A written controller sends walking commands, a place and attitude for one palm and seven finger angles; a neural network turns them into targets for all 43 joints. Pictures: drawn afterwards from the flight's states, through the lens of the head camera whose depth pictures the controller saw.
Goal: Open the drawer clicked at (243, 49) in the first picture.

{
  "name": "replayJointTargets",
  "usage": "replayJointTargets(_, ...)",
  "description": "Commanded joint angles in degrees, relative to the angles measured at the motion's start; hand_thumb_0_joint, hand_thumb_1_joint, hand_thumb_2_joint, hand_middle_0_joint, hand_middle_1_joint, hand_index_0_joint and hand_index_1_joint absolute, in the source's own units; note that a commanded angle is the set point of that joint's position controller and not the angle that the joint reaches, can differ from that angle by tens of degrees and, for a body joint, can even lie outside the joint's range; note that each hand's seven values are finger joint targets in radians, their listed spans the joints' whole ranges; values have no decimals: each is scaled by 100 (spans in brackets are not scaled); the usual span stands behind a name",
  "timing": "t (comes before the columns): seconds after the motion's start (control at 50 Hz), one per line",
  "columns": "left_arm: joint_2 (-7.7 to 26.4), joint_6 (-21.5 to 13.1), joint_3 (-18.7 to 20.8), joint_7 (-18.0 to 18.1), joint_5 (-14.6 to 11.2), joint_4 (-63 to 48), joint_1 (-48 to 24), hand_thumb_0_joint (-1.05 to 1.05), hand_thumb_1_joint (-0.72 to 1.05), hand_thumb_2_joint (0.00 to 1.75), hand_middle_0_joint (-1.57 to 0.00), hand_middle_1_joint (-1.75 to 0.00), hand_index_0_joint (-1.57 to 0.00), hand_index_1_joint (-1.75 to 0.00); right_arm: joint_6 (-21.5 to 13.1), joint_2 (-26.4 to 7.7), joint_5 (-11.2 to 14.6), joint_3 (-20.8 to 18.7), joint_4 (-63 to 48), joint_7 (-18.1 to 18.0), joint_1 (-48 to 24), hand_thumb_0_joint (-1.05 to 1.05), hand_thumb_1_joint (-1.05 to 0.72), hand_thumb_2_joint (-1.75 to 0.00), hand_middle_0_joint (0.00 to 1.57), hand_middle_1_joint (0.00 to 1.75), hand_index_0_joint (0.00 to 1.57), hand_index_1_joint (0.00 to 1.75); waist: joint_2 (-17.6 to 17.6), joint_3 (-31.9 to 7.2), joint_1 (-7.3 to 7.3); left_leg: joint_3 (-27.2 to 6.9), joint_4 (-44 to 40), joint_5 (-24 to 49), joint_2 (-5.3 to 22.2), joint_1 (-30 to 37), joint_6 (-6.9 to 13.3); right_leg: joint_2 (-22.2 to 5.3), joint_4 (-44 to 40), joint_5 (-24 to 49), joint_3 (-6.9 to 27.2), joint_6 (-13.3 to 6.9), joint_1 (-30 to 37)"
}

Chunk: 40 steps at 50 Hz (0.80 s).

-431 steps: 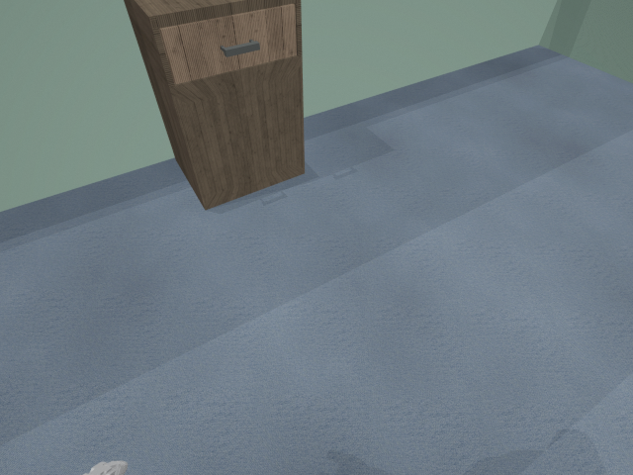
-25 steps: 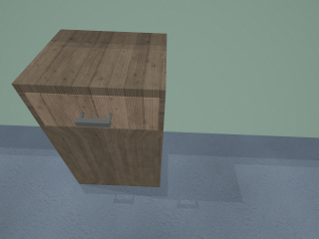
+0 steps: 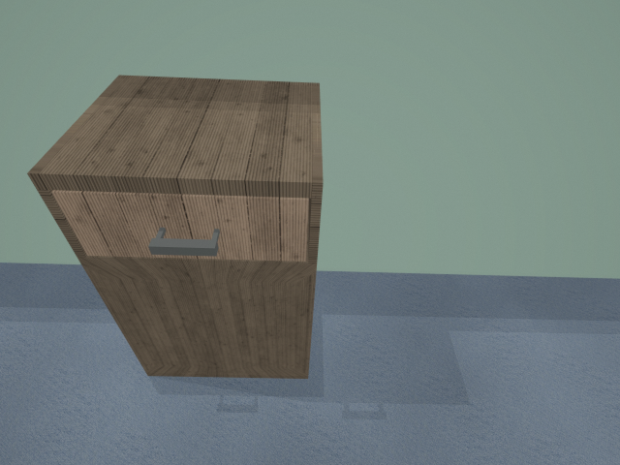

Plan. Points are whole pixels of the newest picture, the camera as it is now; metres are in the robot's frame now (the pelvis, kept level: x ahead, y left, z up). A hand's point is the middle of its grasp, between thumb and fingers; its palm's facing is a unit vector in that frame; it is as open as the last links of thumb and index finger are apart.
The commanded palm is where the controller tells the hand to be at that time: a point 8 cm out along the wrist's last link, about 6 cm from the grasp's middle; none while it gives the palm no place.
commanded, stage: look again from close up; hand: left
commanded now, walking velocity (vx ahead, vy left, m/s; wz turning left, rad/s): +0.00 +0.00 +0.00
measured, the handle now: (186, 239) +0.54 +0.28 -0.07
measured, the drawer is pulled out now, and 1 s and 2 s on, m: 0.00 0.00 0.00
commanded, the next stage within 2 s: shuffle to correct the standing spot in 0.22 s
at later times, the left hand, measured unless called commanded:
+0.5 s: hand out of the picture -0.08 +0.18 -0.17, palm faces +0.05 -0.98 -0.17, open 7.4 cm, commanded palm none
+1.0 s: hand out of the picture +0.11 +0.23 -0.17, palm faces +0.01 -0.97 -0.22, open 7.3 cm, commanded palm none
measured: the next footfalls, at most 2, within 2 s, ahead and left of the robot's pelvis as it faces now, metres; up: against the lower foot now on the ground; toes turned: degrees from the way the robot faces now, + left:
right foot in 1.00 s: +0.14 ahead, -0.08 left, +0.00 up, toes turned -5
right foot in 1.44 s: +0.07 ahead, -0.07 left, +0.00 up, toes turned -3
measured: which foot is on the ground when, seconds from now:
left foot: down 0.00-1.00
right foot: down 0.00-0.68, up 0.70-0.98, down 1.00-1.00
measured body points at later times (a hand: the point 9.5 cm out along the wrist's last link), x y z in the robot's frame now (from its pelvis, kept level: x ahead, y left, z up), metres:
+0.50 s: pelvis -0.03 +0.02 +0.01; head -0.05 +0.02 +0.45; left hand -0.08 +0.23 -0.16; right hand -0.06 -0.21 -0.15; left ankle -0.03 +0.10 -0.73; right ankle +0.00 -0.13 -0.73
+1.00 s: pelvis +0.05 +0.04 +0.00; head +0.07 +0.04 +0.45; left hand +0.11 +0.28 -0.15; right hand -0.04 -0.14 -0.15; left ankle -0.03 +0.10 -0.73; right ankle +0.10 -0.08 -0.73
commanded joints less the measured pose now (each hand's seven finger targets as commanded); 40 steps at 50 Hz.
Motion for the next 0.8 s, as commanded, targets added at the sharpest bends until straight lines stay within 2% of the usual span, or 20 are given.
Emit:
replayJointTargets(0.0,532,-56,67,24,-23,-184,303,0,90,90,-20,-30,-20,-30,-68,-546,-22,-67,-218,2,184,0,-90,-90,20,30,20,30,52,692,31,-505,-858,1285,450,-692,75,-399,-634,1151,441,-207,55)
replayJointTargets(0.1,499,-49,41,8,-12,-140,323,0,90,90,-20,-30,-20,-30,-52,-583,-16,-64,-192,38,129,0,-90,-90,20,30,20,30,162,804,45,-583,-1187,549,451,-797,75,-376,-848,667,439,-141,2)
replayJointTargets(0.2,435,-61,41,-2,4,-76,410,0,90,90,-20,-30,-20,-30,-49,-595,-10,-73,-128,52,160,0,-90,-90,20,30,20,30,51,754,49,-667,-1413,162,469,-847,88,-385,-932,576,393,-100,65)
replayJointTargets(0.3,315,-67,46,-7,21,76,579,0,90,90,-20,-30,-20,-30,-40,-574,-5,-87,-26,55,214,0,-90,-90,20,30,20,30,160,770,67,-775,-1630,-252,498,-980,102,-369,-954,497,317,-68,103)
replayJointTargets(0.34,310,-72,73,-11,46,134,662,0,90,90,-20,-30,-20,-30,-2,-579,-22,-101,42,57,343,0,-90,-90,20,30,20,30,152,681,57,-723,-1584,-678,444,-952,119,-363,-953,-79,325,-94,103)
replayJointTargets(0.38,292,-38,119,-27,88,138,728,0,90,90,-20,-30,-20,-30,55,-630,-43,-137,51,70,426,0,-90,-90,20,30,20,30,165,816,77,-787,-1658,-1364,464,-1113,191,-295,-879,-820,246,-93,-90)
replayJointTargets(0.42,265,-36,166,-46,109,148,855,0,90,90,-20,-30,-20,-30,89,-609,-59,-156,17,75,460,0,-90,-90,20,30,20,30,108,988,113,-770,-1513,-1570,400,-1325,237,-299,-909,-1216,380,-149,-195)
replayJointTargets(0.46,303,-43,211,-52,97,183,963,0,90,90,-20,-30,-20,-30,105,-529,-60,-144,7,88,521,0,-90,-90,20,30,20,30,-237,1095,122,-607,-1121,-1401,239,-1359,222,-442,-1114,-1630,692,-262,-375)
replayJointTargets(0.54,457,-78,361,-22,45,201,1142,0,90,90,-20,-30,-20,-30,53,-197,-56,-100,-20,80,731,0,-90,-90,20,30,20,30,-836,876,116,-78,38,-477,-111,-1371,145,-1128,-1652,-2115,1603,-662,-279)
replayJointTargets(0.56,515,-71,390,-7,40,178,1103,0,90,90,-20,-30,-20,-30,53,-197,-59,-110,-29,76,826,0,-90,-90,20,30,20,30,-827,767,45,-19,247,-425,-106,-1094,131,-1250,-1757,-2293,1692,-732,-529)
replayJointTargets(0.58,527,-57,411,-4,47,125,944,0,90,90,-20,-30,-20,-30,43,-129,-59,-116,-9,80,982,0,-90,-90,20,30,20,30,-782,723,-50,5,110,-414,-89,-765,136,-1253,-1732,-2345,1579,-730,-844)
replayJointTargets(0.6,487,-30,408,-14,58,68,740,0,90,90,-20,-30,-20,-30,44,-113,-58,-116,39,78,1167,0,-90,-90,20,30,20,30,-695,850,-162,-29,-136,-515,-67,-491,144,-1086,-1567,-2369,1335,-658,-1249)
replayJointTargets(0.62,364,-4,394,-25,73,20,580,0,90,90,-20,-30,-20,-30,23,-132,-62,-120,92,74,1382,0,-90,-90,20,30,20,30,-316,1015,-254,-230,-609,-759,28,-352,187,-793,-1130,-2168,984,-566,-1517)
replayJointTargets(0.64,178,23,357,-53,83,-30,495,0,90,90,-20,-30,-20,-30,-7,-269,-79,-151,150,60,1538,0,-90,-90,20,30,20,30,378,1237,-287,-886,-1275,-1397,402,-305,317,-350,-362,-1902,511,-397,-1853)
replayJointTargets(0.66,-105,24,288,-74,99,-122,331,0,90,90,-20,-30,-20,-30,-60,-610,-96,-231,240,32,1886,0,-90,-90,20,30,20,30,1574,1358,-460,-2163,-2344,-2354,1206,-163,536,160,1184,-1265,-305,-181,-2318)
replayJointTargets(0.68,-177,-10,280,-82,135,-247,77,0,90,90,-20,-30,-20,-30,-105,-687,-78,-237,282,-19,1879,0,-90,-90,20,30,20,30,1546,1604,-436,-2879,-2799,-2285,1690,-143,843,-5,2162,-1022,-104,-186,-2757)
replayJointTargets(0.7,-136,-64,296,-123,129,-236,90,0,90,90,-20,-30,-20,-30,-137,-555,-55,-181,235,-39,1580,0,-90,-90,20,30,20,30,919,1529,-271,-2784,-2704,-1745,1739,-86,1069,-305,2619,-732,125,-235,-2838)
replayJointTargets(0.72,-157,-120,318,-179,117,-185,110,0,90,90,-20,-30,-20,-30,-205,-440,-54,-133,159,-40,1363,0,-90,-90,20,30,20,30,411,1391,-181,-2347,-2574,-937,1596,2,1097,-435,2660,-479,108,-208,-2747)
replayJointTargets(0.74,-216,-147,303,-214,99,-156,116,0,90,90,-20,-30,-20,-30,-269,-401,-58,-96,137,-42,1270,0,-90,-90,20,30,20,30,197,1210,-129,-1968,-2456,-76,1470,120,1120,-488,2479,-304,34,-150,-2585)
replayJointTargets(0.78,-297,-160,282,-241,78,-125,92,0,90,90,-20,-30,-20,-30,-354,-324,-47,-57,206,-67,1287,0,-90,-90,20,30,20,30,319,935,-90,-1397,-2251,1410,1276,417,1110,-465,2113,-127,-122,-82,-2317)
